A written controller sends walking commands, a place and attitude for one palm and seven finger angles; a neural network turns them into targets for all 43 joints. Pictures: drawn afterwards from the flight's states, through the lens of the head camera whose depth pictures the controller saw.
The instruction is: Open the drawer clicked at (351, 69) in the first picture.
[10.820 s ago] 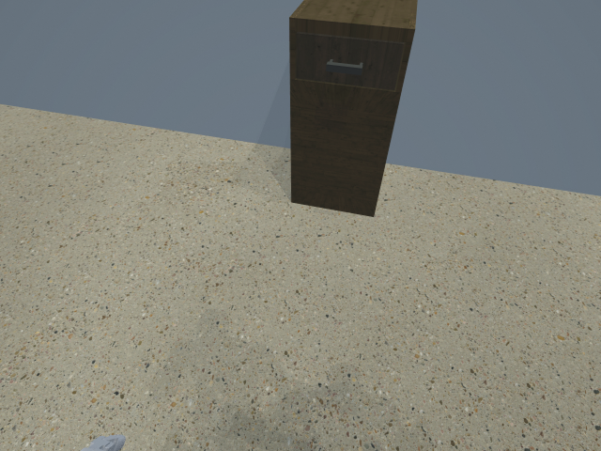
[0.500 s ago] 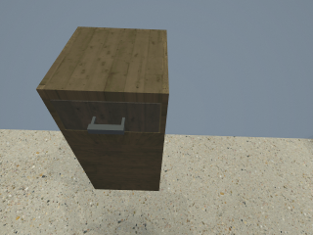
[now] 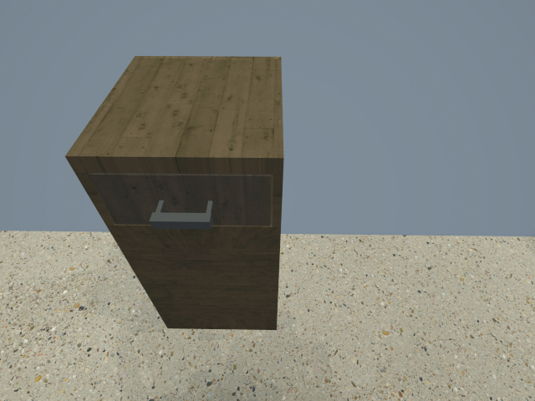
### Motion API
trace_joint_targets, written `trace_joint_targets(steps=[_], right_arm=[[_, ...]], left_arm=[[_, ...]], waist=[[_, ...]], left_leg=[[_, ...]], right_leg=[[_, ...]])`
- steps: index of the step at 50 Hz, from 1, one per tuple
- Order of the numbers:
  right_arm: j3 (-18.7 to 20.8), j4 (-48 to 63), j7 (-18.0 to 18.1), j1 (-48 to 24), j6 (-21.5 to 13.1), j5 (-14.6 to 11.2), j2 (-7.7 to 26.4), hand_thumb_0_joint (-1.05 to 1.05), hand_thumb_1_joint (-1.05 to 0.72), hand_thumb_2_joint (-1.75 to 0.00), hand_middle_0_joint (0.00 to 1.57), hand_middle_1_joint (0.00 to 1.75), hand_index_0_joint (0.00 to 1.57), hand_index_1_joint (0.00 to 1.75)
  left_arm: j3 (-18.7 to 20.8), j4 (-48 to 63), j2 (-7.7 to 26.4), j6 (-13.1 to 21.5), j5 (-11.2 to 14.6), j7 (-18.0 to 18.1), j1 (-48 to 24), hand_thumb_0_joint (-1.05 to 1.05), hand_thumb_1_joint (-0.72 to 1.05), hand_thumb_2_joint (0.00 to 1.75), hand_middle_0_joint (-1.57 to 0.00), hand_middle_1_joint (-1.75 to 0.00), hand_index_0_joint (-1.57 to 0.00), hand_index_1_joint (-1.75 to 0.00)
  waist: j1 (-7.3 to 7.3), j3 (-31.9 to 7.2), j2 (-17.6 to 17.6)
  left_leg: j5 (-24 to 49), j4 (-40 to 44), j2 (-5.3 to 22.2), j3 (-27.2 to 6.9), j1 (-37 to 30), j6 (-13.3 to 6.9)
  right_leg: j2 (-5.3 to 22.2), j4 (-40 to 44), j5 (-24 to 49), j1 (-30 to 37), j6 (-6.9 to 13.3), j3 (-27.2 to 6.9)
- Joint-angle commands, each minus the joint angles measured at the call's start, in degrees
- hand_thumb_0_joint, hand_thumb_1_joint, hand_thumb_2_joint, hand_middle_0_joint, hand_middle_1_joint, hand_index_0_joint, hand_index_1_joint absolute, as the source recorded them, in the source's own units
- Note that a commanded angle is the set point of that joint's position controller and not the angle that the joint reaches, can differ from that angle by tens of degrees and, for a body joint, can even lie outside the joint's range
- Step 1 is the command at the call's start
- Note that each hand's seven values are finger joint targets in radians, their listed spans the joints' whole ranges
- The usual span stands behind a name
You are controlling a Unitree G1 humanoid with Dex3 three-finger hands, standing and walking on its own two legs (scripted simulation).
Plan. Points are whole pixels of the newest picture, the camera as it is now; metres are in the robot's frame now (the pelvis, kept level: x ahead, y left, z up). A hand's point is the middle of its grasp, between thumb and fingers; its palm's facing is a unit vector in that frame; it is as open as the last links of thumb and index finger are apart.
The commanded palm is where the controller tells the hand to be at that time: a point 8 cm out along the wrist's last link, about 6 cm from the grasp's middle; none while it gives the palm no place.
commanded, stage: look again from close up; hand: left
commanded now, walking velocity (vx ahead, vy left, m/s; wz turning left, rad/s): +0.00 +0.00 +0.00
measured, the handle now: (183, 212) +0.48 +0.21 -0.04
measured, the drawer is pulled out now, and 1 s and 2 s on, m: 0.00 0.00 0.00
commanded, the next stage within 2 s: raise the hand with hooked fingers in 0.22 s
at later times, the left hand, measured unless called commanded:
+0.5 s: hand (144, 399) +0.14 +0.19 -0.06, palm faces -0.05 -0.75 -0.66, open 7.5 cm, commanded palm +0.10 +0.22 -0.04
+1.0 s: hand (133, 343) +0.20 +0.21 -0.01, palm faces +0.18 -0.04 -0.98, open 10.1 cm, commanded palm +0.16 +0.21 +0.02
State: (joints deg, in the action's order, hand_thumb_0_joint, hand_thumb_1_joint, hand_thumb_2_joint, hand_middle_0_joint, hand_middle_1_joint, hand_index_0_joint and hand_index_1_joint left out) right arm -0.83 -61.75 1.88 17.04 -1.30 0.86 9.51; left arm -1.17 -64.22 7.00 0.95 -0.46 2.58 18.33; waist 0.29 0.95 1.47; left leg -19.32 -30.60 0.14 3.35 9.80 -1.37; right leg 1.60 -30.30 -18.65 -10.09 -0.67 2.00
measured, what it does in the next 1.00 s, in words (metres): shifts its weight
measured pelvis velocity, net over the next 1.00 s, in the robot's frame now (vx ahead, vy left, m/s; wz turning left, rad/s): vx -0.04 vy -0.04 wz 0.02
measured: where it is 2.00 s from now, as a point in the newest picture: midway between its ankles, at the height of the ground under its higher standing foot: outside the picture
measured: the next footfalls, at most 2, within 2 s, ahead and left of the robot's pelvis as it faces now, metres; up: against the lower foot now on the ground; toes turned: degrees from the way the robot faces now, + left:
none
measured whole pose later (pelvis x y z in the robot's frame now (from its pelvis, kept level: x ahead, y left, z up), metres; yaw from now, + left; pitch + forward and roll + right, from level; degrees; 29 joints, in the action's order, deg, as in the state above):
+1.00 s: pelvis -0.04 -0.04 -0.05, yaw +1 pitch +10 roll +1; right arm 0.4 -32.3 -0.2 2.0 3.0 4.0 11.0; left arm -1.7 -2.6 21.5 1.7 -60.0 28.1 12.9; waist -5.0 -6.9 2.5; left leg -25.7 -53.7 2.1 0.7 38.1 1.9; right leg 0.6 -54.9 -26.7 -38.5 2.9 4.1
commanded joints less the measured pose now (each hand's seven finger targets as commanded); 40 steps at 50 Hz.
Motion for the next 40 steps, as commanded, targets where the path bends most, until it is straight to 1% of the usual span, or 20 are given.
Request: trace_joint_targets(steps=[1,6,15,16,17,18,19,20,21,22,24,25,27,28,29,30,34,37,39,40], right_arm=[[0.5,1.6,-0.2,3.1,-0.3,-0.2,4.6,0.00,-0.90,-0.90,0.20,0.30,0.20,0.30],[0.3,1.3,-0.5,2.6,-0.1,-0.1,5.2,0.00,-0.90,-0.90,0.20,0.30,0.20,0.30],[0.2,-0.2,-0.3,2.9,-0.4,-0.1,5.2,0.00,-0.90,-0.90,0.20,0.30,0.20,0.30],[1.1,3.8,-0.7,-3.1,-0.7,-0.7,7.0,0.00,-0.90,-0.90,0.20,0.30,0.20,0.30],[1.7,22.1,2.3,-2.5,-9.0,-3.5,15.1,0.00,-0.90,-0.90,0.20,0.30,0.20,0.30],[1.6,19.6,4.7,-7.3,-14.1,-2.8,10.5,0.00,-0.90,-0.90,0.20,0.30,0.20,0.30],[2.8,16.2,4.9,-6.6,-15.7,-3.5,10.6,0.00,-0.90,-0.90,0.20,0.30,0.20,0.30],[2.5,16.4,4.8,-5.9,-15.8,-4.3,7.5,0.00,-0.90,-0.90,0.20,0.30,0.20,0.30],[2.3,21.2,4.3,-8.6,-16.5,-4.1,9.5,0.00,-0.90,-0.90,0.20,0.30,0.20,0.30],[2.9,21.7,4.2,-9.5,-16.3,-2.7,11.5,0.00,-0.90,-0.90,0.20,0.30,0.20,0.30],[3.2,25.5,3.1,-9.5,-14.4,-0.6,11.9,0.00,-0.90,-0.90,0.20,0.30,0.20,0.30],[3.9,27.4,2.3,-9.0,-13.0,0.3,11.6,0.00,-0.90,-0.90,0.20,0.30,0.20,0.30],[5.1,31.6,0.3,-11.5,-9.4,1.7,11.4,0.00,-0.90,-0.90,0.20,0.30,0.20,0.30],[5.3,32.8,-0.7,-12.5,-7.2,1.9,11.4,0.00,-0.90,-0.90,0.20,0.30,0.20,0.30],[5.7,33.5,-1.9,-12.8,-4.9,1.6,11.1,0.00,-0.90,-0.90,0.20,0.30,0.20,0.30],[5.2,35.2,-2.8,-14.7,-3.0,1.6,10.9,0.00,-0.90,-0.90,0.20,0.30,0.20,0.30],[4.8,38.4,-4.0,-17.8,0.5,1.8,10.0,0.00,-0.90,-0.90,0.20,0.30,0.20,0.30],[5.2,39.7,-3.4,-17.1,1.9,3.4,9.1,0.00,-0.90,-0.90,0.20,0.30,0.20,0.30],[5.3,38.9,-2.6,-16.8,2.1,4.1,8.5,0.00,-0.90,-0.90,0.20,0.30,0.20,0.30],[5.4,39.0,-2.1,-16.8,1.8,4.1,8.4,0.00,-0.90,-0.90,0.20,0.30,0.20,0.30]], left_arm=[[0.8,2.2,6.1,0.5,-0.1,-0.2,2.9,0.00,0.90,0.90,-0.20,-0.30,-0.20,-0.30],[0.9,2.8,6.9,0.2,-0.1,-0.5,2.5,0.00,0.90,0.90,-0.20,-0.30,-0.20,-0.30],[1.1,2.8,7.2,0.4,0.1,-0.6,2.2,0.00,0.90,0.90,-0.20,-0.30,-0.20,-0.30],[1.6,1.2,9.4,1.5,-0.8,1.7,5.6,0.00,0.90,0.90,-0.20,-0.30,-0.20,-0.30],[0.9,86.0,26.7,11.4,-9.8,2.1,-39.5,0.00,0.88,0.89,-0.20,-0.32,-0.20,-0.32],[3.5,68.9,23.6,6.6,-11.0,6.4,-13.4,0.00,0.85,0.88,-0.20,-0.33,-0.20,-0.33],[2.0,67.9,18.4,3.0,-7.6,9.6,-11.2,0.00,0.83,0.87,-0.21,-0.34,-0.21,-0.34],[-4.2,57.0,6.3,-2.7,-9.8,10.2,4.9,0.00,0.81,0.86,-0.21,-0.36,-0.21,-0.36],[-5.8,68.4,7.6,-2.2,-12.4,10.4,-3.9,0.00,0.78,0.85,-0.21,-0.37,-0.21,-0.37],[-3.2,67.8,11.9,-1.9,-18.4,12.1,-2.3,0.00,0.76,0.84,-0.21,-0.39,-0.21,-0.39],[-2.3,63.5,13.5,-2.0,-28.9,15.2,0.9,0.00,0.71,0.82,-0.21,-0.42,-0.21,-0.42],[-2.7,60.2,12.5,-2.4,-34.5,16.2,4.3,0.00,0.69,0.81,-0.22,-0.43,-0.22,-0.43],[-3.9,55.3,9.7,-2.6,-43.2,17.9,17.0,0.00,0.64,0.79,-0.22,-0.47,-0.22,-0.47],[-4.7,54.0,8.6,-2.5,-47.0,18.4,20.5,0.00,0.62,0.78,-0.22,-0.48,-0.22,-0.48],[-2.0,54.2,10.8,-1.6,-50.3,18.6,22.5,0.00,0.60,0.77,-0.22,-0.50,-0.22,-0.50],[-1.8,57.1,11.9,-0.7,-53.1,19.0,21.9,0.00,0.57,0.76,-0.22,-0.51,-0.22,-0.51],[4.0,66.6,19.5,1.9,-60.9,22.5,11.0,0.00,0.48,0.72,-0.23,-0.57,-0.23,-0.57],[6.3,75.6,23.3,3.1,-64.5,27.3,-3.3,0.00,0.41,0.69,-0.24,-0.62,-0.24,-0.62],[7.2,83.4,25.9,5.6,-64.7,29.9,-15.6,0.00,0.36,0.67,-0.24,-0.64,-0.24,-0.64],[5.4,83.7,24.1,6.7,-63.9,30.6,-15.9,0.00,0.34,0.66,-0.24,-0.66,-0.24,-0.66]], waist=[[-0.21,6.8,-2.3],[-0.49,8.0,-1.8],[-0.65,2.9,-2.1],[-2.55,5.1,-9.6],[2.65,-23.9,9.1],[-1.97,-20.8,16.3],[-0.65,-15.5,13.8],[-0.22,-10.7,7.9],[0.05,-5.1,5.4],[0.84,-5.8,2.6],[0.76,-3.1,-5.3],[-0.53,-4.4,-9.8],[-4.47,-2.6,-13.7],[-5.66,-2.4,-15.2],[-7.73,-4.9,-15.0],[-8.78,-7.4,-14.4],[-9.09,-11.4,-8.0],[-6.22,-19.2,0.0],[-3.28,-22.5,1.9],[-2.52,-22.8,4.0]], left_leg=[[10.8,8.0,5.3,-5.3,4.2,-1.3],[6.5,10.1,5.1,-5.3,5.0,-1.2],[11.2,9.8,5.3,-4.7,1.7,-0.9],[16.5,-2.6,6.3,-3.1,6.7,1.1],[24.2,6.0,0.0,-1.7,-9.6,-1.6],[33.3,5.5,2.2,-1.8,-12.3,-1.2],[25.7,5.2,2.2,-1.7,-5.9,0.9],[21.5,5.6,2.9,-2.0,-0.9,0.3],[17.0,5.4,1.9,-3.7,2.8,0.4],[13.5,3.7,1.4,-3.9,4.1,-0.1],[10.1,-0.3,-0.6,-4.1,10.3,-0.4],[9.1,-2.1,-1.2,-3.3,12.4,0.0],[6.5,-3.5,-1.7,-2.3,17.1,0.8],[6.2,-4.1,-1.9,-1.7,18.8,0.9],[8.2,-4.5,-2.0,-1.4,20.1,1.2],[9.2,-5.3,-2.3,-0.8,21.5,1.3],[8.2,-8.5,-3.3,-0.2,23.6,0.7],[7.5,-13.3,-3.7,-0.5,18.7,-0.1],[6.9,-17.7,-3.5,-2.0,15.4,-0.4],[5.9,-19.2,-3.4,-2.4,13.7,-0.6]], right_leg=[[3.5,5.6,8.4,-2.9,2.8,-3.9],[3.3,7.1,4.7,-3.9,2.7,-4.5],[3.9,7.2,10.0,-0.7,2.6,-4.5],[7.7,7.6,36.7,-1.7,1.4,-7.7],[0.7,1.2,29.9,1.4,3.4,-9.2],[-0.7,-1.4,15.8,-1.9,4.2,-3.7],[-1.3,-1.3,8.2,-5.7,3.4,-0.9],[-1.3,-1.1,6.7,-7.6,2.7,0.0],[-1.1,-0.7,7.9,-9.1,2.7,0.1],[-1.7,-0.7,6.1,-12.2,3.0,-0.4],[-2.6,-1.9,1.4,-17.9,3.4,-0.5],[-2.7,-2.4,-2.4,-19.4,3.1,0.1],[-2.9,-2.0,-6.1,-19.9,3.7,-1.9],[-2.9,-2.4,-4.3,-19.0,4.2,-3.2],[-2.7,-3.5,0.1,-16.5,4.9,-5.3],[-2.1,-5.2,4.0,-14.9,5.0,-5.8],[-1.7,-8.3,7.0,-15.3,4.8,-8.7],[-1.5,-9.9,4.6,-20.6,4.8,-11.1],[-1.2,-11.0,1.3,-26.2,4.6,-12.4],[-1.2,-10.8,-0.5,-28.7,4.6,-12.6]])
